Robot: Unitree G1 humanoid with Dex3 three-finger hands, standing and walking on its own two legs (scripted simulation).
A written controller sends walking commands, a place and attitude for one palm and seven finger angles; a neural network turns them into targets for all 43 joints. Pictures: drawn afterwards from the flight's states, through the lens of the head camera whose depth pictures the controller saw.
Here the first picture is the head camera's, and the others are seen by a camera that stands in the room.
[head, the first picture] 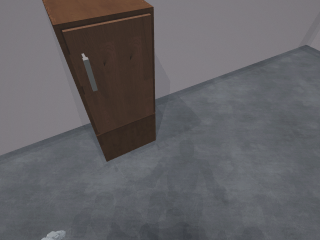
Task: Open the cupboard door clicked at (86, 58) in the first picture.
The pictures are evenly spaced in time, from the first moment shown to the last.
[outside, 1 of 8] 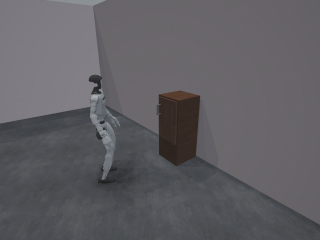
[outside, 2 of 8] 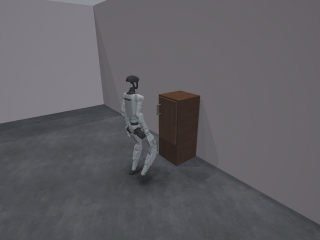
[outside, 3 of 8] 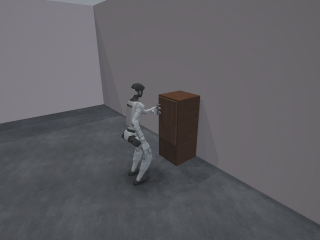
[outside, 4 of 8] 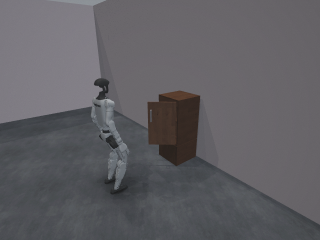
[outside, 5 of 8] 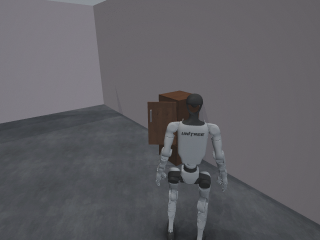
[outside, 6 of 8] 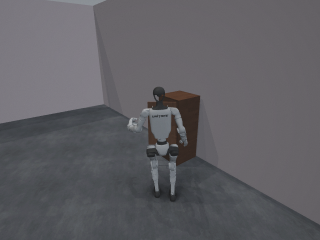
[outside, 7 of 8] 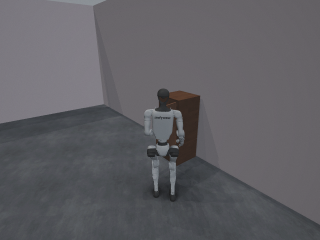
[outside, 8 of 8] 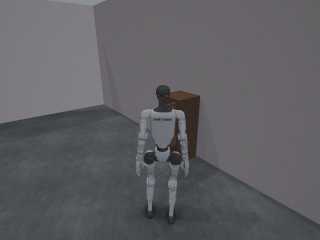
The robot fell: no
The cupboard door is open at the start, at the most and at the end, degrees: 0 101 100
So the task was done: yes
